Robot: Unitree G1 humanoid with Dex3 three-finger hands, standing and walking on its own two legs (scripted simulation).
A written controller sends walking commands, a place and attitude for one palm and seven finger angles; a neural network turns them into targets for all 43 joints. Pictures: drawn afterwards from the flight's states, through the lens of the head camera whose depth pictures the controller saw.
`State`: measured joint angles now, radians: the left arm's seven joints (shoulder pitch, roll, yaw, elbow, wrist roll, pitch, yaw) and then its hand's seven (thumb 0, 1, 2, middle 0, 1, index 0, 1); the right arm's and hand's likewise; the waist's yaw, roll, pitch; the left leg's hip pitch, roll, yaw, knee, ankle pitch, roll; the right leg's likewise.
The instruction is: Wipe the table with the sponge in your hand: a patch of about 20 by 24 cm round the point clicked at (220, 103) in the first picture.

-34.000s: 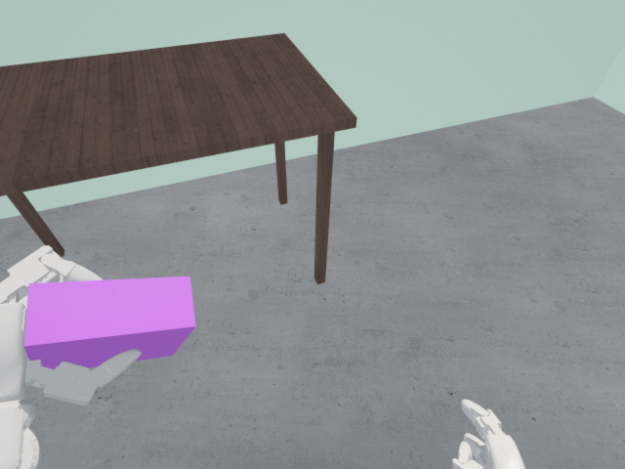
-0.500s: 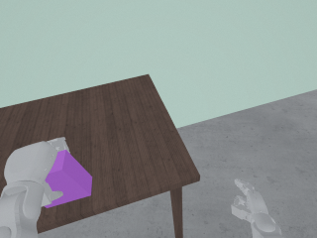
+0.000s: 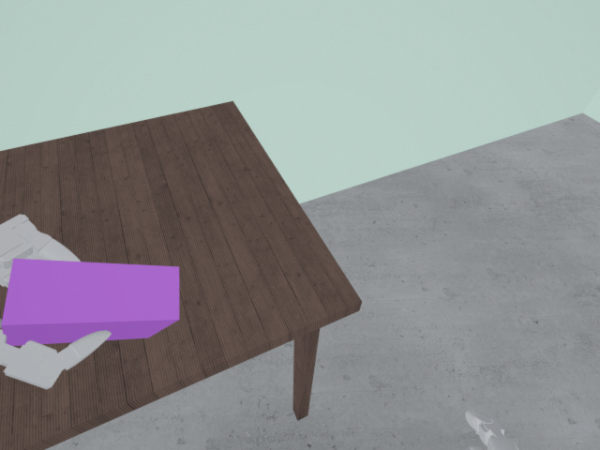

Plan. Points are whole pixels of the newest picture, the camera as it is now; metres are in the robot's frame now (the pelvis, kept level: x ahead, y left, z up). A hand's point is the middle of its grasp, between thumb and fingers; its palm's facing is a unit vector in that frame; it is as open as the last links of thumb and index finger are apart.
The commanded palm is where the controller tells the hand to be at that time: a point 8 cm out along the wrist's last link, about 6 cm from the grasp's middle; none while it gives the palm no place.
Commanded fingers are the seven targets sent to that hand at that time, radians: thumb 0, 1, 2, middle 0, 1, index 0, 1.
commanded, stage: step back with the hand held close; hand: left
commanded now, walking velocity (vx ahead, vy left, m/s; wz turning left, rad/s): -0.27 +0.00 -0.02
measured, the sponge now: (118, 305) +0.23 +0.20 +0.15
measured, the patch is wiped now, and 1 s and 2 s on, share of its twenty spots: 1.00 1.00 1.00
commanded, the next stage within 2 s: stop stepping back and stand still in 0.98 s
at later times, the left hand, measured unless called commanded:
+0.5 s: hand out of the picture +0.16 +0.25 +0.19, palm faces +0.41 -0.82 -0.40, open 9.6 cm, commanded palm +0.10 +0.29 +0.21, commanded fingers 0.00 0.10 1.30 -1.20 -1.60 -1.20 -1.60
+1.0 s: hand out of the picture +0.07 +0.24 +0.19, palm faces +0.35 -0.82 -0.45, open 9.6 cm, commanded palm +0.02 +0.28 +0.21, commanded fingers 0.00 0.10 1.30 -1.20 -1.60 -1.20 -1.60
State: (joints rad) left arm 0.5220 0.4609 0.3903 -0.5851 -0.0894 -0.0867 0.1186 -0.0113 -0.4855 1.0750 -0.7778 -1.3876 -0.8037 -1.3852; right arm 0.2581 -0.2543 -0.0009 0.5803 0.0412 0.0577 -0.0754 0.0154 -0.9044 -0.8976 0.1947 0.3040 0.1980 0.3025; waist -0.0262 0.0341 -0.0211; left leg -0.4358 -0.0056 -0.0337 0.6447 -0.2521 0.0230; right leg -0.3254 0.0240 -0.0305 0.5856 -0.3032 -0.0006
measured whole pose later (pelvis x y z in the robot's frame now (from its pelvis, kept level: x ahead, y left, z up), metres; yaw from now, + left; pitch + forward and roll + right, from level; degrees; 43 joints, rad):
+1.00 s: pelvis -0.15 +0.00 +0.00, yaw -2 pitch +2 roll -1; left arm 0.50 0.43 0.41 -0.65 -0.06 -0.14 0.13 -0.01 -0.49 1.07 -0.78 -1.39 -0.80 -1.39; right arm 0.17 -0.17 0.02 0.58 0.00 -0.09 -0.02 0.01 -0.90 -0.90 0.20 0.30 0.20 0.30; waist 0.03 -0.01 0.04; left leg -0.43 0.07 0.03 0.58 -0.18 -0.02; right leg -0.37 0.02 0.01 0.66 -0.34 0.03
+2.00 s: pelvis -0.37 +0.00 +0.01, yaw +0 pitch -2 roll -1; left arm 0.45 0.34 0.30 -0.53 -0.05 -0.12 0.11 -0.01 -0.49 1.07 -0.78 -1.39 -0.81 -1.39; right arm 0.23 -0.20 0.02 0.68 0.02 -0.05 -0.05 0.02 -0.90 -0.90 0.20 0.30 0.20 0.30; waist 0.03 0.02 0.00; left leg -0.46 0.05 0.02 0.92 -0.38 0.02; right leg -0.24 0.01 -0.07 0.52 -0.25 -0.03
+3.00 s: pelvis -0.32 +0.02 +0.01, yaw -1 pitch +0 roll -1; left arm 0.47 0.37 0.33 -0.52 -0.07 -0.09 0.14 -0.01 -0.49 1.07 -0.78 -1.39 -0.81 -1.39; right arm 0.17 -0.22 0.01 0.59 0.02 -0.02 -0.07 0.01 -0.90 -0.90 0.20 0.30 0.20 0.30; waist 0.01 0.04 0.01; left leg -0.25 0.04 0.00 0.50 -0.24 -0.01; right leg -0.17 0.02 -0.05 0.43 -0.26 -0.01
